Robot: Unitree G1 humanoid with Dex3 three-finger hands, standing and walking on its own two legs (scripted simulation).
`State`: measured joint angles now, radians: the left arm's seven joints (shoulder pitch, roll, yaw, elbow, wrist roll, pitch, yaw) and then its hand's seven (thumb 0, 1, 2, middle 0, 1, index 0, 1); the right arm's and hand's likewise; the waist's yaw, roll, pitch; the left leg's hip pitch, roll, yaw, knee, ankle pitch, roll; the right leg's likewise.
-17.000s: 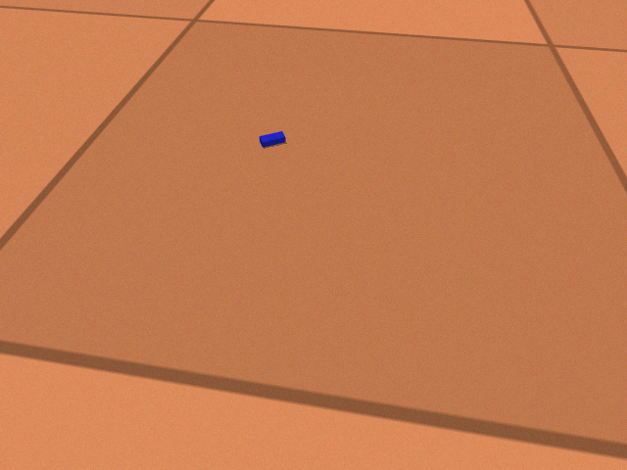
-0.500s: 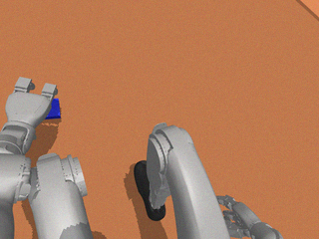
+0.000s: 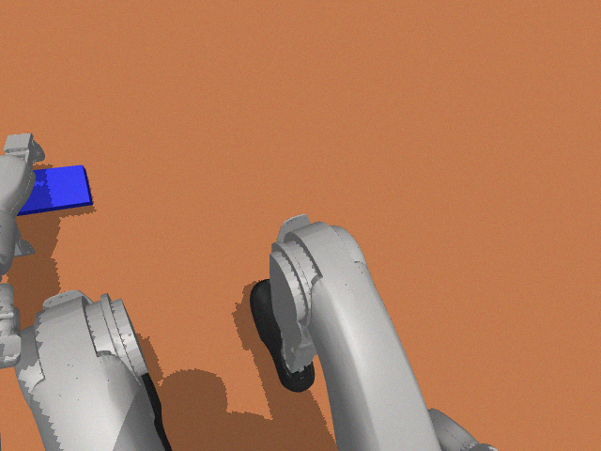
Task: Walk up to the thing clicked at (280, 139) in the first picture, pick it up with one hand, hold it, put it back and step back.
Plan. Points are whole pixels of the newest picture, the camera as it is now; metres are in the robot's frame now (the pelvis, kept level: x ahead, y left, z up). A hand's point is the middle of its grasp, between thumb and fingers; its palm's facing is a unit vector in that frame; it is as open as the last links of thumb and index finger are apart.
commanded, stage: rest palm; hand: left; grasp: from above
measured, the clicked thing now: (37, 191) +0.46 +0.20 -0.29
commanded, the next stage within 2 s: close in 0.86 s
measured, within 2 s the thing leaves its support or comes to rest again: neither
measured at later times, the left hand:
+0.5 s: hand (10, 183) +0.47 +0.22 -0.25, palm faces -0.45 -0.08 -0.89, open 13.7 cm
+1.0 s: hand (24, 190) +0.46 +0.20 -0.24, palm faces -0.35 +0.03 -0.94, open 13.6 cm
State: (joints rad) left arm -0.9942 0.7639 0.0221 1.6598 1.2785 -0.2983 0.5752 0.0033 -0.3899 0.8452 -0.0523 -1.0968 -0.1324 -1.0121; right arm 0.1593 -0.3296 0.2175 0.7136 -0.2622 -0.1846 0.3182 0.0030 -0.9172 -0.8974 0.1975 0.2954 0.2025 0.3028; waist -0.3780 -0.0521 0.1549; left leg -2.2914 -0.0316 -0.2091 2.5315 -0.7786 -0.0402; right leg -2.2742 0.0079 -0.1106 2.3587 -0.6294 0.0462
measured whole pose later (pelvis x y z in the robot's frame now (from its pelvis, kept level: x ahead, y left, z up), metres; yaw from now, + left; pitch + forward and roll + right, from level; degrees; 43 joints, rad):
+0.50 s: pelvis -0.01 +0.01 +0.00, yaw -2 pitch +31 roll -13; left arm -1.12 0.77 0.04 1.78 1.27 -0.06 0.69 0.00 -0.41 0.86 -0.04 -1.06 -0.11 -0.99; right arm 0.10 -0.35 0.20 0.69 -0.25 -0.25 0.34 0.00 -0.91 -0.90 0.20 0.30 0.20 0.30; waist -0.45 -0.08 0.11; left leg -2.35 -0.03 -0.20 2.53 -0.74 0.00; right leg -2.30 0.02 -0.11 2.33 -0.60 0.06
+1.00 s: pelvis -0.01 +0.01 +0.01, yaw -3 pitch +29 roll -13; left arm -1.03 0.78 -0.07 1.75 1.37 -0.20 0.85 0.00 -0.40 0.88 -0.05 -1.06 -0.12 -0.99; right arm 0.09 -0.35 0.24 0.70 -0.29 -0.27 0.33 0.00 -0.91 -0.89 0.20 0.29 0.20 0.30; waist -0.43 -0.10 0.14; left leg -2.29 -0.01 -0.24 2.52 -0.75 -0.02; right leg -2.25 0.03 -0.14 2.30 -0.58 0.06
